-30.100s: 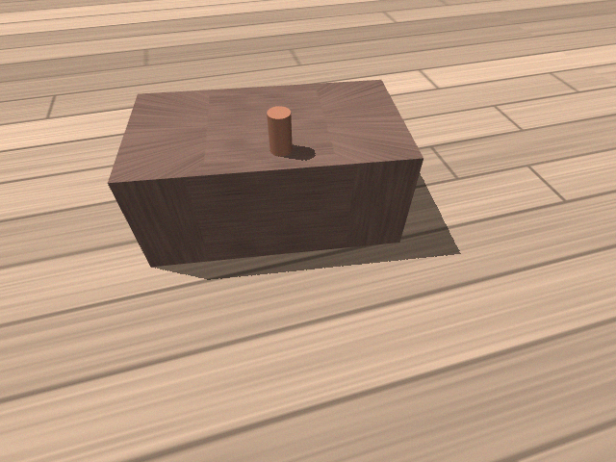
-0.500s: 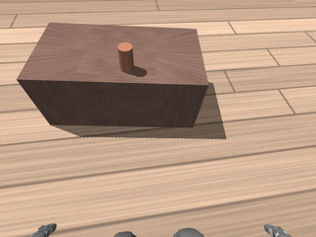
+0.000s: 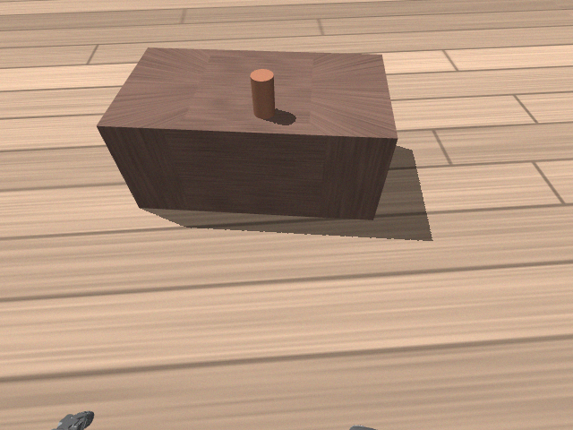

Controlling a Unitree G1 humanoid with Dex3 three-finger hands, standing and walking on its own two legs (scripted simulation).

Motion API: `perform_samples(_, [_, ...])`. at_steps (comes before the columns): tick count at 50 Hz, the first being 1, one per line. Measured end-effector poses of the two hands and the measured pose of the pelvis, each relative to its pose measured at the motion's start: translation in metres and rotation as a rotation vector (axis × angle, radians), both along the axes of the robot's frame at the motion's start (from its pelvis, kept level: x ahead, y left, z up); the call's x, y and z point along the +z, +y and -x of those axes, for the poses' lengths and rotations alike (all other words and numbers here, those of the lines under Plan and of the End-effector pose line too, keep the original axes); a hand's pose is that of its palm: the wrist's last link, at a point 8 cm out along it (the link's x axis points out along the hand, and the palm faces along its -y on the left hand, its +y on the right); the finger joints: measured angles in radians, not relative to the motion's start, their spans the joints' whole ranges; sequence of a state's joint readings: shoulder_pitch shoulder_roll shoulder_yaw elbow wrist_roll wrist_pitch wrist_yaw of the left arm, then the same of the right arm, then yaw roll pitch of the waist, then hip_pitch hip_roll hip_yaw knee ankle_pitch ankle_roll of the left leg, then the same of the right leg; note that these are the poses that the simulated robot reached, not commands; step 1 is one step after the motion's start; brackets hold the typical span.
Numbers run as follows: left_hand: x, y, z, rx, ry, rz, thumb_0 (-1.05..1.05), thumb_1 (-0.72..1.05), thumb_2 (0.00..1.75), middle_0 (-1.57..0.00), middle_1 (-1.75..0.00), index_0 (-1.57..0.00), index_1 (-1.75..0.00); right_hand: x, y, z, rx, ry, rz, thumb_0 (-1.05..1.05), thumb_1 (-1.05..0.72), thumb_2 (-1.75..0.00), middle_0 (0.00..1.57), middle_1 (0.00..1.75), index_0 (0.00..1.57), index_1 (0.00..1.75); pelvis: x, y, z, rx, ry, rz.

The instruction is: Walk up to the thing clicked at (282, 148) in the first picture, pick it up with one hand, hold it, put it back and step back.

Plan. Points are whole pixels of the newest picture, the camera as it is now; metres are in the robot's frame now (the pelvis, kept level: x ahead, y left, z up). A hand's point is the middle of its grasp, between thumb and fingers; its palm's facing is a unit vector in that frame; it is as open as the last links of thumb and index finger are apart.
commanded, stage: step back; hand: left
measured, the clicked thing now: (263, 94) +1.17 +0.15 -0.23
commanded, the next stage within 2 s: stand in 0.90 s
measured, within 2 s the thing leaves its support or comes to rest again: neither
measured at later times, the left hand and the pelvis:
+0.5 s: hand out of the picture +0.05 +0.27 -0.13, palm faces +0.01 -0.92 -0.39, open 7.4 cm; pelvis +0.01 +0.00 +0.01, yaw -1 degrees
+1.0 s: hand out of the picture +0.15 +0.27 -0.13, palm faces -0.05 -0.94 -0.35, open 7.4 cm; pelvis +0.03 +0.02 +0.02, yaw -3 degrees
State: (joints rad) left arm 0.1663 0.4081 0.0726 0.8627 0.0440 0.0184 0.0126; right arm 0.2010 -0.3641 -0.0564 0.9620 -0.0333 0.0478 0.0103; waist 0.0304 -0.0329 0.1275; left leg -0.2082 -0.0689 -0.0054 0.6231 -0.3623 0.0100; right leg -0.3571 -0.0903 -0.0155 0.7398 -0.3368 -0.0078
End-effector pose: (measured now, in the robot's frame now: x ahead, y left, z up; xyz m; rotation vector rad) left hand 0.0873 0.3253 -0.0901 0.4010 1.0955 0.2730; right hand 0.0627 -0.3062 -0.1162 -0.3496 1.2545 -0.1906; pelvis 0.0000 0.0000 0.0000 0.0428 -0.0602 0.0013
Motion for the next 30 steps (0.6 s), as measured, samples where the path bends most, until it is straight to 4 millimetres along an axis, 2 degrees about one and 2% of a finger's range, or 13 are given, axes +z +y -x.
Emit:
perform_samples(4, [-0.006, 0.0, 0.025, 0.017, 0.055, 0.042, 0.0, 0.9, 0.9, -0.2, -0.3, -0.2, -0.3, 0.013, 0.009, 0.02, -0.019, -0.033, -0.01, 0.01, -0.9, -0.9, 0.2, 0.3, 0.21, 0.3, 0.008, 0.004, 0.006, -0.007, -0.002, 0.022])
perform_samples(7, [-0.007, -0.004, 0.038, 0.017, 0.085, 0.069, 0.0, 0.9, 0.9, -0.2, -0.3, -0.2, -0.3, 0.02, 0.008, 0.024, -0.028, -0.053, -0.006, 0.01, -0.9, -0.9, 0.21, 0.3, 0.21, 0.3, 0.013, 0.003, 0.008, -0.021, 0.0, 0.026])
perform_samples(14, [-0.009, -0.02, 0.056, 0.02, 0.13, 0.067, 0.0, 0.9, 0.9, -0.2, -0.3, -0.2, -0.3, 0.013, -0.008, 0.013, -0.04, -0.083, -0.015, 0.01, -0.9, -0.9, 0.21, 0.3, 0.21, 0.3, 0.009, -0.008, 0.009, -0.039, -0.001, 0.064])
perform_samples(17, [-0.007, -0.026, 0.061, 0.031, 0.118, 0.066, 0.0, 0.9, 0.9, -0.2, -0.3, -0.2, -0.3, 0.012, -0.009, 0.005, -0.029, -0.074, -0.018, 0.01, -0.9, -0.9, 0.2, 0.3, 0.21, 0.3, 0.01, -0.01, 0.005, -0.039, 0.008, 0.058])
perform_samples(24, [-0.003, -0.016, 0.052, 0.045, 0.119, 0.065, 0.0, 0.9, 0.9, -0.2, -0.3, -0.2, -0.3, 0.014, -0.002, -0.02, 0.005, -0.071, -0.016, 0.01, -0.9, -0.9, 0.2, 0.3, 0.21, 0.3, 0.014, 0.002, -0.006, -0.02, 0.016, 0.046])
perform_samples(30, [-0.016, 0.006, 0.02, 0.043, 0.108, 0.077, 0.0, 0.9, 0.9, -0.2, -0.3, -0.2, -0.3, 0.014, 0.022, -0.034, 0.0, -0.078, 0.004, 0.01, -0.9, -0.9, 0.2, 0.3, 0.21, 0.3, 0.007, 0.021, -0.019, -0.018, 0.01, 0.022])
